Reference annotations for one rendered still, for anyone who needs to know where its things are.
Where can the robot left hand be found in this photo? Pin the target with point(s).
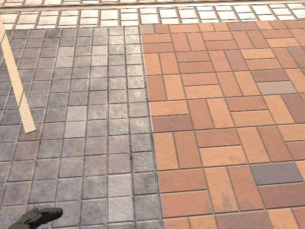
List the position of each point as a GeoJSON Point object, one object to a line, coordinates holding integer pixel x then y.
{"type": "Point", "coordinates": [35, 217]}

